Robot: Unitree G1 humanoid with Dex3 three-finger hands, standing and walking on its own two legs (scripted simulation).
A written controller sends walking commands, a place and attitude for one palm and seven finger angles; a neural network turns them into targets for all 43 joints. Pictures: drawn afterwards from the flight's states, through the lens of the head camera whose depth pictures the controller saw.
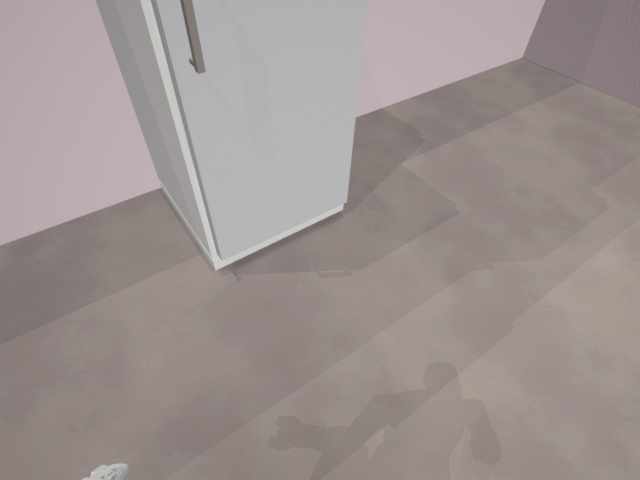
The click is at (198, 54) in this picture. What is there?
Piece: fridge door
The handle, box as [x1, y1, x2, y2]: [180, 0, 205, 73]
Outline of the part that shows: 180,0 192,57 189,58 189,61 198,73 203,72 205,70 191,0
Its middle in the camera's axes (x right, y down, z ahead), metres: -0.30 -0.52 +0.82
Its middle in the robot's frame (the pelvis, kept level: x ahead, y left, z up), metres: +0.97 +0.36 +0.22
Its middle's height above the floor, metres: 0.99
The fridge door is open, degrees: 0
